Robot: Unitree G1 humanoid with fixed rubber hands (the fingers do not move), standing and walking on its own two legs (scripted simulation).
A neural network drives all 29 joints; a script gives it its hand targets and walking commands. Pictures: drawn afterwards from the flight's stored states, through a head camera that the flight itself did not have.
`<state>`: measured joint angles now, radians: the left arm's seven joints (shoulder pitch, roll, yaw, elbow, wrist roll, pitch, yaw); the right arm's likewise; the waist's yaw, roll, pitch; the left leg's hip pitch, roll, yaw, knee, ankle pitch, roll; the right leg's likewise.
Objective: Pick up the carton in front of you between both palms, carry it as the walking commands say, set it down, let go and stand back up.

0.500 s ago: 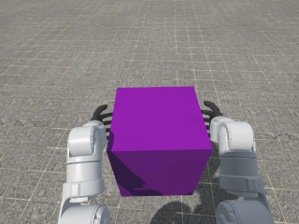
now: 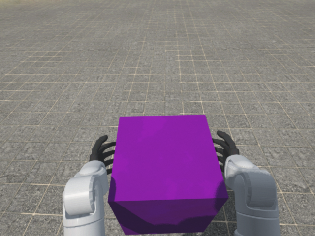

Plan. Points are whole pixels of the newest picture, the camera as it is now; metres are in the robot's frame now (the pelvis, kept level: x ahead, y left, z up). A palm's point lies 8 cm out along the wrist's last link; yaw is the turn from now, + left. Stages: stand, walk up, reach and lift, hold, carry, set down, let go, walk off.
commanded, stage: carry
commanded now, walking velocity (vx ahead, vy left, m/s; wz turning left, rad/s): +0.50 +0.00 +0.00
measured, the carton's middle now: (163, 177) +0.27 +0.00 +0.04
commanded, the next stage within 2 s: none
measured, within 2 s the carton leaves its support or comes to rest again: neither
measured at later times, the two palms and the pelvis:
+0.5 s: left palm (110, 102) +0.53 +0.17 +0.09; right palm (197, 96) +0.53 -0.13 +0.10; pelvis +0.27 +0.01 +0.00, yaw +0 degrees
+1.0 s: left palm (118, 88) +0.60 +0.15 +0.10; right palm (200, 85) +0.60 -0.15 +0.10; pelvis +0.34 +0.00 +0.01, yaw -1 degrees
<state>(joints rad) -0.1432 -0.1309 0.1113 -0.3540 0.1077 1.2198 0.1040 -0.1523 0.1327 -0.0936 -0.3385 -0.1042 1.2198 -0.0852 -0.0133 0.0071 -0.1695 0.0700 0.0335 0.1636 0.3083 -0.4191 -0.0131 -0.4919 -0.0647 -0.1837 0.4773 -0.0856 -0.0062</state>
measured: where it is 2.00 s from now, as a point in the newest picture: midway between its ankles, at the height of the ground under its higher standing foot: outside the picture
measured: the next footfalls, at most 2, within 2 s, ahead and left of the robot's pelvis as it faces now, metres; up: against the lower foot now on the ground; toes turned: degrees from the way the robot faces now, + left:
right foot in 0.02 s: +0.25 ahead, -0.11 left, +0.00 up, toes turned -7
left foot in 0.44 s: +0.39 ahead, +0.12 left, +0.00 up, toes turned -11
